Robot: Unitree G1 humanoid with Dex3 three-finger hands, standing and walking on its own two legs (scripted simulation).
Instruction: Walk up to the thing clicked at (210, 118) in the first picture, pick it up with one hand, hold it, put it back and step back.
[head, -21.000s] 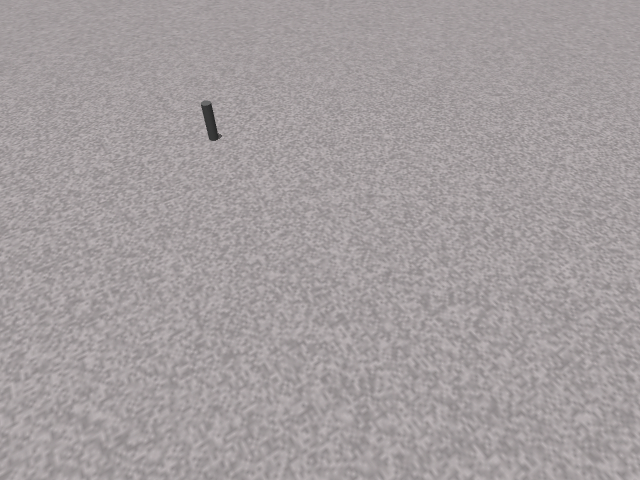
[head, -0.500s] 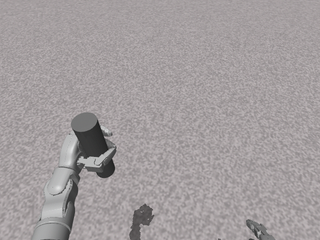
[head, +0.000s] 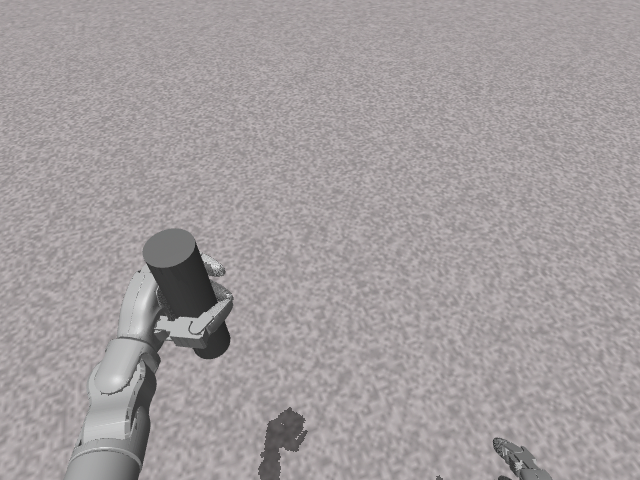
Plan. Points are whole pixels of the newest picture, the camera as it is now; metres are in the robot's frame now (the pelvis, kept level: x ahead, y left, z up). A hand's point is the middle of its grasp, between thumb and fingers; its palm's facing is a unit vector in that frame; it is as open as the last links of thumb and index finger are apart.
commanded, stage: hold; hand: left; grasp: from the side
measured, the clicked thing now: (194, 302) +0.33 +0.17 +0.05
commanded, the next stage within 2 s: crouch in 0.28 s
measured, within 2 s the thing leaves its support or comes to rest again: neither
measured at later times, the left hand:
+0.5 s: hand (202, 305) +0.32 +0.16 +0.06, palm faces -0.10 -0.99 +0.00, open 7.0 cm
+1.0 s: hand (227, 362) +0.33 +0.16 -0.14, palm faces -0.10 -0.99 +0.02, open 7.0 cm
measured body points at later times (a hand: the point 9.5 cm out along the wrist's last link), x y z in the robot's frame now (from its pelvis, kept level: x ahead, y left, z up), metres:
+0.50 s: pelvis +0.00 +0.00 +0.00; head +0.03 +0.00 +0.45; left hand +0.32 +0.21 +0.06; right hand +0.13 -0.25 -0.11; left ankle +0.01 +0.13 -0.70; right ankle +0.02 -0.13 -0.70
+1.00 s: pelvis -0.02 +0.00 -0.12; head +0.11 +0.02 +0.31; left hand +0.33 +0.21 -0.14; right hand +0.11 -0.27 -0.23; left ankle +0.01 +0.13 -0.70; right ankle +0.02 -0.13 -0.70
